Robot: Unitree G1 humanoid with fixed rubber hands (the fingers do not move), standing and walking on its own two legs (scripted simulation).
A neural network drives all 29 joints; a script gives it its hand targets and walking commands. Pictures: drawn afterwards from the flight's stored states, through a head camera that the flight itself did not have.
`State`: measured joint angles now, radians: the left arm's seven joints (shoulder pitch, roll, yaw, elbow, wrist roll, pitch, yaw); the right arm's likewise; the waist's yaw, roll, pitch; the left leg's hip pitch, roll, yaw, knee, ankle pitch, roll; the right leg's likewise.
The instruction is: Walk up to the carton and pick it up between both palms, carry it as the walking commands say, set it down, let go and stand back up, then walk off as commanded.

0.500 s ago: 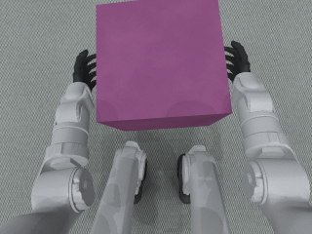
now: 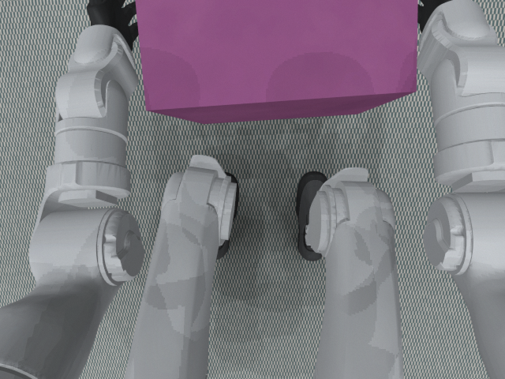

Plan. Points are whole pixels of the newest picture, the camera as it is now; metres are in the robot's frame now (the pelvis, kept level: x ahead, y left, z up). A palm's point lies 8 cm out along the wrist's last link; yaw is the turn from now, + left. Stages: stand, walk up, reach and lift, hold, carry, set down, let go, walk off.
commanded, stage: set down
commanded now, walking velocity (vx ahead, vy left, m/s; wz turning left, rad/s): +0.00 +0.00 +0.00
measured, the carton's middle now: (272, 9) +0.56 +0.02 -0.24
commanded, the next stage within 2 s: none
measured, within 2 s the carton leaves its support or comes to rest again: neither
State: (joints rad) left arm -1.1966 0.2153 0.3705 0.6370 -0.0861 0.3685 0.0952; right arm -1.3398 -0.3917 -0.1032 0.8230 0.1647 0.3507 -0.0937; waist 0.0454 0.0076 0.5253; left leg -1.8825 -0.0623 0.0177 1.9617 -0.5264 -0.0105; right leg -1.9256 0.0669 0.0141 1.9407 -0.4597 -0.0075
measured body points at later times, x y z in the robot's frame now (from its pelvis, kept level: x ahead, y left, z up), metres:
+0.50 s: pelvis +0.01 +0.00 -0.06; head +0.38 +0.00 +0.19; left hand +0.53 +0.20 -0.22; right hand +0.58 -0.18 -0.23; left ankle +0.14 +0.11 -0.41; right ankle +0.16 -0.11 -0.41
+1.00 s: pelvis +0.00 +0.00 -0.08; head +0.37 -0.01 +0.18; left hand +0.54 +0.21 -0.23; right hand +0.58 -0.17 -0.24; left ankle +0.14 +0.11 -0.41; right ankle +0.16 -0.11 -0.41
